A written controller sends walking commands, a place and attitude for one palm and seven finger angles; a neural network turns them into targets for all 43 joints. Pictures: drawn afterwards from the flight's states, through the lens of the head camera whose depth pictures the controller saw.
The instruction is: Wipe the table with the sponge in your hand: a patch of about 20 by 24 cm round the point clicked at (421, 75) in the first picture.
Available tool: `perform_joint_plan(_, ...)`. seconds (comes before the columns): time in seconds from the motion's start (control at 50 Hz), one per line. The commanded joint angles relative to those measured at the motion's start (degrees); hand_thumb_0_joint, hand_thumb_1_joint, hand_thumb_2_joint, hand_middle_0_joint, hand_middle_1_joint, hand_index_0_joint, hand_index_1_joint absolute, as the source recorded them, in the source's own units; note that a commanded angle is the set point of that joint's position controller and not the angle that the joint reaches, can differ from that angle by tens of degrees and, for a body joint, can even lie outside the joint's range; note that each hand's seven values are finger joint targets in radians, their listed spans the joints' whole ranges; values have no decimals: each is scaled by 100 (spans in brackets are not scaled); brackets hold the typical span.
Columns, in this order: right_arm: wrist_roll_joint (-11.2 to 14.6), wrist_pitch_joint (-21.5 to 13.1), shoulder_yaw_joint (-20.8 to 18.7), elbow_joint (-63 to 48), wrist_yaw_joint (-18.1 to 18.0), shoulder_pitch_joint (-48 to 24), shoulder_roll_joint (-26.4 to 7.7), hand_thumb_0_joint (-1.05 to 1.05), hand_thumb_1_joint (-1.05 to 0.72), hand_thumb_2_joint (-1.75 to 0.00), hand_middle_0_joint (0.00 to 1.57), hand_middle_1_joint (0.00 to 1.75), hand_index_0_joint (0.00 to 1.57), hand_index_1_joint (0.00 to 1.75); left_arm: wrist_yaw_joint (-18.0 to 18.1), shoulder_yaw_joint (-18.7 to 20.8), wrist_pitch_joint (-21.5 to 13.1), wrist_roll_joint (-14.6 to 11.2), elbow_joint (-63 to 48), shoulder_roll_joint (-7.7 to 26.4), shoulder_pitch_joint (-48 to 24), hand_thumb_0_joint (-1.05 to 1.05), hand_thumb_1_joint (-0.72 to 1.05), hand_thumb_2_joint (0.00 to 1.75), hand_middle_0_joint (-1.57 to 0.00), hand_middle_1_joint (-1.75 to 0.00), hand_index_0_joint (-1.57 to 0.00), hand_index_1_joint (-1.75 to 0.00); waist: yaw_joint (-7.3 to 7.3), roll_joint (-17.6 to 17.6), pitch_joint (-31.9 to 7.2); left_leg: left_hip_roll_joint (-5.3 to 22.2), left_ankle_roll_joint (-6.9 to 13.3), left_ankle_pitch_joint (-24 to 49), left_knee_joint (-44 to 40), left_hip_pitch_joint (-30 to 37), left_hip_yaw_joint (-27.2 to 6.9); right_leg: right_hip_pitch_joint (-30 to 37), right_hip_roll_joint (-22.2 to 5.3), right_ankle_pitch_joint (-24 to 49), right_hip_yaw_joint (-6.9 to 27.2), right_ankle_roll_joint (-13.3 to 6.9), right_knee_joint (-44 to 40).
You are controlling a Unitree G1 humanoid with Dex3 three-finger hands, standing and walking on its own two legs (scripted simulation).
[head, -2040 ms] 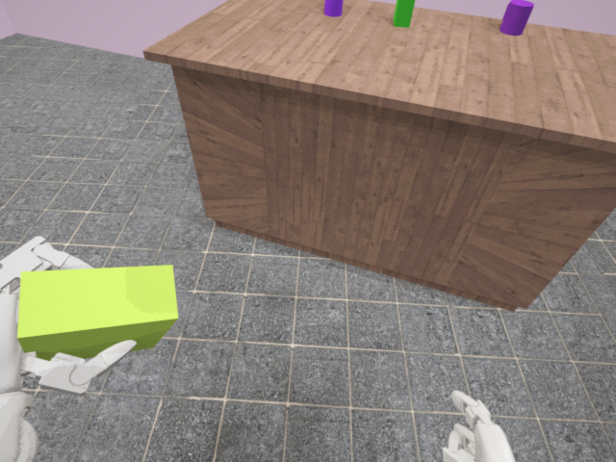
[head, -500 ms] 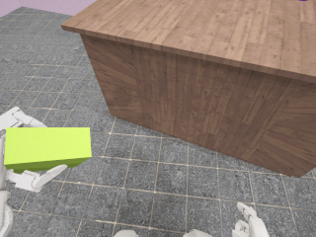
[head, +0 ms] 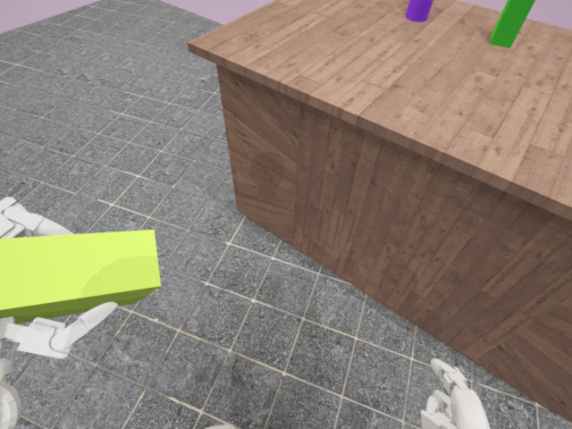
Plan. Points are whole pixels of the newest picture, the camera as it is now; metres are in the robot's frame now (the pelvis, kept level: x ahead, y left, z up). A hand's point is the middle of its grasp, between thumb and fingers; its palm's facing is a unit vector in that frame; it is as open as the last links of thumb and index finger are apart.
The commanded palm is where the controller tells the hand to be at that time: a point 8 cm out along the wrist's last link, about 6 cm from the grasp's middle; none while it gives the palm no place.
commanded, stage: walk to a spot facing it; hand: left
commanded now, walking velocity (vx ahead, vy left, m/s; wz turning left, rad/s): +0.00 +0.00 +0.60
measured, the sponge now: (101, 276) +0.23 +0.20 +0.17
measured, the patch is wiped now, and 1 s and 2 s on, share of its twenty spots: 0.00 0.00 0.00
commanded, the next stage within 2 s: turn to face it in 1.74 s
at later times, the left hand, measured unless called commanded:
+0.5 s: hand out of the picture +0.07 +0.23 +0.18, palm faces +0.66 -0.63 -0.40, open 9.6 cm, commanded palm +0.01 +0.25 +0.19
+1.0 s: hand out of the picture -0.07 +0.25 +0.19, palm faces +0.80 -0.44 -0.42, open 9.6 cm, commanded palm -0.14 +0.25 +0.19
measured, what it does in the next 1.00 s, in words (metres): walks backwards, turning left: left foot, then right foot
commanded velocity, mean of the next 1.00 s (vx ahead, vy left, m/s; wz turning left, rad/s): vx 0.11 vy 0.00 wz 0.56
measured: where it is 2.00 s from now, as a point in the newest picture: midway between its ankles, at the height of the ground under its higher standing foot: outside the picture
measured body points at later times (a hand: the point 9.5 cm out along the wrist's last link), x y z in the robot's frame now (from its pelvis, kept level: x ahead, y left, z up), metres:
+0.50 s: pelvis -0.06 -0.06 +0.00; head -0.03 -0.07 +0.45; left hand +0.03 +0.26 +0.20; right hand +0.18 -0.22 -0.10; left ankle +0.02 +0.10 -0.71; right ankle -0.05 -0.17 -0.73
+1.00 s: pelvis -0.11 -0.07 +0.01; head -0.10 -0.04 +0.46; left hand -0.12 +0.27 +0.21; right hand +0.15 -0.15 -0.07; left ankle -0.17 +0.03 -0.73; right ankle -0.03 -0.17 -0.63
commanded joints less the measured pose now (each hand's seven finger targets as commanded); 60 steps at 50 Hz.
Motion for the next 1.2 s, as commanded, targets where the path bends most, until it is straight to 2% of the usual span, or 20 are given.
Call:
perform_joint_plan(0.0, -65, -343, -149, -846, -65, -182, -512, 0, -90, -90, 20, 30, 20, 30, 148, 701, -403, -144, -1601, 1129, -718, 0, 10, 130, -120, -160, -120, -160, -295, 1353, -1557, 1240, 876, 3796, -1446, 1838, -2279, -601, -332, 1785, 1231, 822, 2265)
perform_joint_plan(0.02, -51, -439, -147, -844, 14, -166, -540, 0, -90, -90, 20, 30, 20, 30, 80, 772, -535, -108, -1704, 1258, -678, 0, 10, 130, -120, -160, -120, -160, -137, 2198, -1342, 2328, 1618, 6499, -1363, 2529, -3922, -1974, 308, -1498, 1717, 909, 3002)
perform_joint_plan(0.04, -52, -502, -133, -660, 95, -89, -495, 0, -90, -90, 20, 30, 20, 30, -20, 923, -577, 38, -1370, 1481, -491, 0, 10, 130, -120, -160, -120, -160, -159, 1617, -1218, 2349, 1619, 6763, -1181, 2750, -3970, -2351, 267, -1729, 2161, 819, 3305)
perform_joint_plan(0.08, 8, -421, -290, -612, 198, -379, -660, 0, -90, -90, 20, 30, 20, 30, -125, 960, -457, 84, -1497, 1392, -448, 0, 10, 130, -120, -160, -120, -160, -164, 1096, -1247, 2038, 1430, 5082, -1153, 2091, -3200, -2233, 179, -1094, 2367, 849, 3264)
perform_joint_plan(0.14, 75, -457, -383, -649, 312, -342, -715, 0, -90, -90, 20, 30, 20, 30, -147, 1081, -416, -82, -1618, 1189, 348, 0, 10, 130, -120, -160, -120, -160, -150, 1497, -1313, 1266, 1001, 3534, -1411, 1283, -2220, -1499, 390, -121, 2078, 943, 2623)
perform_joint_plan(0.22, 115, -553, -318, -602, 334, -338, -654, 0, -90, -90, 20, 30, 20, 30, -223, 839, -342, -237, -1460, 826, 484, 0, 10, 130, -120, -160, -120, -160, -238, 1804, -1010, 1017, 785, 1582, -1968, 239, -2192, -713, 606, 24, 1816, 1048, 1843)
perform_joint_plan(0.38, 69, -809, -197, -472, 161, -407, -558, 0, -90, -90, 20, 30, 20, 30, -204, 412, -170, -145, -1283, 670, -552, 0, 10, 130, -120, -160, -120, -160, -110, 1961, -1003, 711, 649, 137, -1957, 169, -2631, 500, 962, -567, 1695, 882, -710)
perform_joint_plan(0.4, 82, -793, -176, -498, 165, -472, -497, 0, -90, -90, 20, 30, 20, 30, -199, 425, -142, -112, -1304, 727, -658, 0, 10, 130, -120, -160, -120, -160, -25, 1719, -1013, 578, 537, -148, -1608, -136, -2517, 909, 733, -119, 1866, 735, -1526)
perform_joint_plan(0.42, 86, -746, -165, -497, 175, -431, -378, 0, -90, -90, 20, 30, 20, 30, -174, 481, -96, -45, -1294, 900, -770, 0, 10, 130, -120, -160, -120, -160, -38, 769, -927, 193, 280, -666, -577, -757, -2123, 1208, -169, 149, 2680, 357, -2271)
perform_joint_plan(0.44, 80, -677, -155, -550, 173, -560, -278, 0, -90, -90, 20, 30, 20, 30, -103, 806, 17, 4, -1247, 1441, -759, 0, 10, 130, -120, -160, -120, -160, 46, -821, -714, -490, -123, -1071, 1399, -1494, -1220, 968, -1655, 270, 4347, -178, -2693)
perform_joint_plan(0.46, 34, -703, -182, -461, 102, -742, -491, 0, -90, -90, 20, 30, 20, 30, -70, 654, 23, -142, -1209, 1324, -1062, 0, 10, 130, -120, -160, -120, -160, 1, -656, -464, -381, -219, -1032, 2741, -1623, -1340, 333, -2032, 1242, 4240, -229, -2587)
perform_joint_plan(0.56, 76, -475, -168, -442, -46, -810, -405, 0, -90, -90, 20, 30, 20, 30, -233, 691, -60, -82, -289, 1056, -483, 0, 10, 130, -120, -160, -120, -160, -143, -492, -222, 17, -376, -224, 2914, -1302, -987, 208, -1015, 2579, 1973, 5, -2011)
perform_joint_plan(0.7, -55, -459, -217, -674, -105, -653, -417, 0, -90, -90, 20, 30, 20, 30, -45, 773, -246, -55, -703, 1026, -307, 0, 10, 130, -120, -160, -120, -160, 125, -844, -846, 78, -106, -848, 467, -632, -384, 1202, -1404, 3992, 2051, -194, -1311)
perform_joint_plan(0.78, -80, -392, -263, -728, -51, -305, -451, 0, -90, -90, 20, 30, 20, 30, 45, 713, -226, -140, -1238, 973, -338, 0, 10, 130, -120, -160, -120, -160, -249, -407, -1533, -304, 55, 77, -1221, 816, -42, 930, -1141, 3472, 1629, 269, 283)
perform_joint_plan(0.8, -76, -399, -305, -759, -63, -251, -555, 0, -90, -90, 20, 30, 20, 30, 54, 680, -282, -164, -1403, 961, -418, 0, 10, 130, -120, -160, -120, -160, -373, 410, -1633, 146, 357, 643, -1438, 1718, -714, 1, -750, 2810, 1366, 536, 1501)
perform_joint_plan(0.82, -90, -474, -330, -795, -26, -333, -749, 0, -90, -90, 20, 30, 20, 30, 12, 551, -409, -175, -1666, 857, -433, 0, 10, 130, -120, -160, -120, -160, -348, 2163, -1384, 1631, 1150, 2895, -1653, 2508, -2953, -1841, 200, -318, 1203, 959, 2860)
perform_joint_plan(0.84, -48, -566, -288, -685, 75, -185, -647, 0, -90, -90, 20, 30, 20, 30, -20, 618, -541, 19, -1677, 1041, -406, 0, 10, 130, -120, -160, -120, -160, -242, 2356, -1274, 2361, 1696, 4215, -1537, 3053, -4163, -2875, 305, -1623, 1628, 848, 3607)
perform_joint_plan(0.86, -17, -617, -264, -567, 142, -353, -606, 0, -90, -90, 20, 30, 20, 30, -106, 842, -559, 134, -1414, 1283, -450, 0, 10, 130, -120, -160, -120, -160, -240, 1739, -1037, 2425, 1781, 3333, -1599, 2673, -4142, -3174, -3, -1158, 2166, 767, 3814)
perform_joint_plan(0.94, 129, -701, -367, -417, 229, -368, -675, 0, -90, -90, 20, 30, 20, 30, -177, 657, -526, 111, -1743, 983, -689, 0, 10, 130, -120, -160, -120, -160, -183, 1575, -620, 1338, 1290, 1144, -1913, 1385, -2517, -2531, 41, 16, 1969, 896, 3186)
perform_joint_plan(1.18, 5, -722, -141, -161, 60, -536, -562, 0, -90, -90, 20, 30, 20, 30, -258, 270, -332, 83, -156, 606, -969, 0, 10, 130, -120, -160, -120, -160, -19, 1245, -463, 890, 935, -1133, -1499, -75, -2049, 481, 677, 11, 1249, 862, -761)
